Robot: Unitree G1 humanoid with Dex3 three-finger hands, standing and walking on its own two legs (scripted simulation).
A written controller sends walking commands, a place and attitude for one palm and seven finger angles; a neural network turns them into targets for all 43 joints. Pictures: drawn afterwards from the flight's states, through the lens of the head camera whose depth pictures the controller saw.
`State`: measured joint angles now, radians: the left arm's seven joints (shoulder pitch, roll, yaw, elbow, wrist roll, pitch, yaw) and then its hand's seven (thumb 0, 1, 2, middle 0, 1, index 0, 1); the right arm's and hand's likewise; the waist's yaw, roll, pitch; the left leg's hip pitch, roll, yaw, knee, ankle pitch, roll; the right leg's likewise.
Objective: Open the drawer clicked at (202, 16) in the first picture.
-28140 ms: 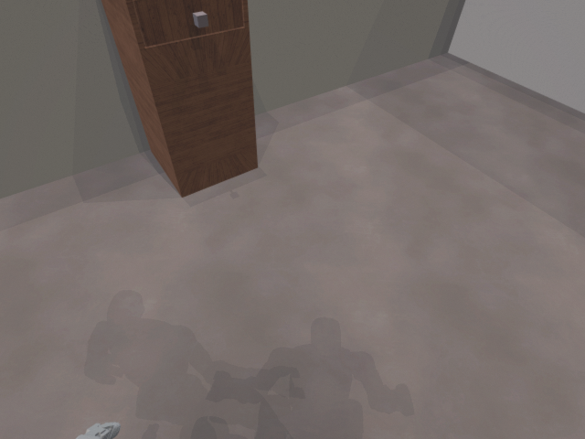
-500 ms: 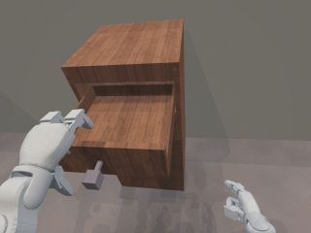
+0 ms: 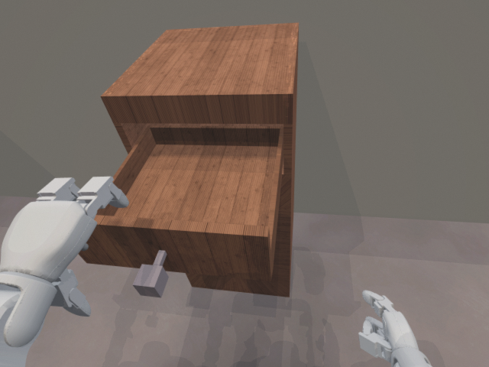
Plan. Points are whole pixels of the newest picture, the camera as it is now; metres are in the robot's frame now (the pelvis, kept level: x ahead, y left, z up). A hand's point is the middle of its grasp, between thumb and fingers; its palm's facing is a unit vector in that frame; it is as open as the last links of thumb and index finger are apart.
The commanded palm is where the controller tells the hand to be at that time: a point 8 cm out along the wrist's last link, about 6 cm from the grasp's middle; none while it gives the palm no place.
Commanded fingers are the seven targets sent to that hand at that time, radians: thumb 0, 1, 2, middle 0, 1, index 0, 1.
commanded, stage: draw the hand back to the body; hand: left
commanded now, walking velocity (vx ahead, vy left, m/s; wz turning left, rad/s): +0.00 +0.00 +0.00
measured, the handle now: (155, 270) +0.25 +0.21 +0.03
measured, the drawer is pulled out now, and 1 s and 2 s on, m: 0.30 0.30 0.30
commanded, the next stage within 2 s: step back with the hand held close in 1.00 s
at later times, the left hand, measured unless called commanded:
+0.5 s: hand (90, 212) +0.23 +0.23 +0.21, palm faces +0.39 -0.84 -0.38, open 11.3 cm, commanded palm +0.17 +0.28 +0.22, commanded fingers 0.00 0.41 0.69 -0.23 -0.62 -0.23 -0.62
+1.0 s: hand (79, 227) +0.21 +0.24 +0.20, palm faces +0.45 -0.80 -0.39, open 7.6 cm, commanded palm +0.16 +0.28 +0.22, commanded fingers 0.00 0.90 0.90 -0.20 -0.30 -0.20 -0.30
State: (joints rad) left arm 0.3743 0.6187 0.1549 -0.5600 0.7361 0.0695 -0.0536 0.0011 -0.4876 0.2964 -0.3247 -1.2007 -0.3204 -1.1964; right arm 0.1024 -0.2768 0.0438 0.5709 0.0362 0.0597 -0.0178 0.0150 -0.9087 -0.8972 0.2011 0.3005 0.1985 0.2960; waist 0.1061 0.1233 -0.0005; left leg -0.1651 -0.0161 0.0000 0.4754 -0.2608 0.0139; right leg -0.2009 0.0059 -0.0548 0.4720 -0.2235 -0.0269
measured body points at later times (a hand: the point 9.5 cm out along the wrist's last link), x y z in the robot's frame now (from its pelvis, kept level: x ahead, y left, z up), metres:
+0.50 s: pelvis +0.04 +0.01 +0.00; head +0.03 -0.01 +0.45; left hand +0.20 +0.27 +0.23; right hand +0.23 -0.20 -0.08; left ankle +0.00 +0.11 -0.74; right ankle +0.02 -0.10 -0.74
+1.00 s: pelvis +0.03 +0.00 +0.00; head +0.02 -0.02 +0.45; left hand +0.18 +0.28 +0.22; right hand +0.24 -0.20 -0.08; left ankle +0.00 +0.11 -0.74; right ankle +0.02 -0.10 -0.74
